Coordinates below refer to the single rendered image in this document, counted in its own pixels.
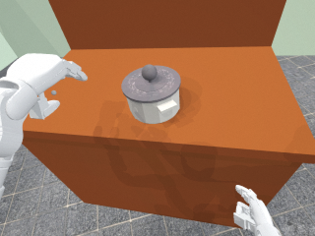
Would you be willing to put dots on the knob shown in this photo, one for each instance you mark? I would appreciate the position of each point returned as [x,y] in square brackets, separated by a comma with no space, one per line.
[149,72]

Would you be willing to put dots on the right robot forearm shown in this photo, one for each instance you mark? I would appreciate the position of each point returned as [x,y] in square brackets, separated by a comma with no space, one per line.
[267,230]

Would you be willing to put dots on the table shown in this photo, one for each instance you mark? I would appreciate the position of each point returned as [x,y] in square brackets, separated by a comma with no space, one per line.
[238,121]

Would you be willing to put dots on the pot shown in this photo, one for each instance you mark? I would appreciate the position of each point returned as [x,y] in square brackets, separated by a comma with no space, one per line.
[156,112]

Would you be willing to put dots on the left robot forearm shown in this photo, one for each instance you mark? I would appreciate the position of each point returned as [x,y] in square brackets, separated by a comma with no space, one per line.
[16,100]

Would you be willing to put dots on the lid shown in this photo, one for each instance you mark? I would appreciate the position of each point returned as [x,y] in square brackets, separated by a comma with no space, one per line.
[163,86]

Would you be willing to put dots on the robot right hand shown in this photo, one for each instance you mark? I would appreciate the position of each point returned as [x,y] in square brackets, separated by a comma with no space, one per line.
[249,217]

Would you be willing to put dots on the robot left hand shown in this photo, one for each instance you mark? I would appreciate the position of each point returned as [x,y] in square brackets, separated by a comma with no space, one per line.
[41,72]

